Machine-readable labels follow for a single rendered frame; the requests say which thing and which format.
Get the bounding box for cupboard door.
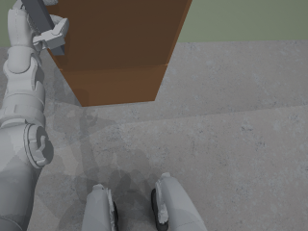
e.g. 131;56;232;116
45;0;188;70

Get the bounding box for robot left forearm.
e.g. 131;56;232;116
0;45;46;130

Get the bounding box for left robot hand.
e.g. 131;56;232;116
8;0;69;55

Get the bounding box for right robot shin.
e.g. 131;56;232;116
156;172;177;223

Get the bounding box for robot left thigh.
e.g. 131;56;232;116
81;188;115;231

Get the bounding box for robot left upper arm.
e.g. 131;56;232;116
0;123;54;231

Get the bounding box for handle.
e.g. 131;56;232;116
21;0;64;56

